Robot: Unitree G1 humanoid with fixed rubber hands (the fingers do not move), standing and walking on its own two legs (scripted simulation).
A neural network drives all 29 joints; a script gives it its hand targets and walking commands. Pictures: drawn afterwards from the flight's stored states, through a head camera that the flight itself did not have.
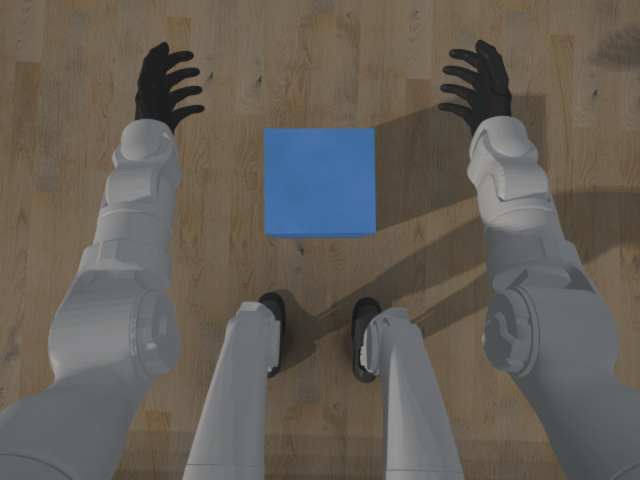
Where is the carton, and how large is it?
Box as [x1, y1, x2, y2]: [264, 128, 375, 237]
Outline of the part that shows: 373,128 264,129 265,233 275,237 359,237 375,232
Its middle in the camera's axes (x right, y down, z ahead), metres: +0.00 -0.10 +0.85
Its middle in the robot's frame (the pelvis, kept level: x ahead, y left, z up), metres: +0.47 +0.02 -0.51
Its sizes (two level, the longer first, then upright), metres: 0.210 0.200 0.250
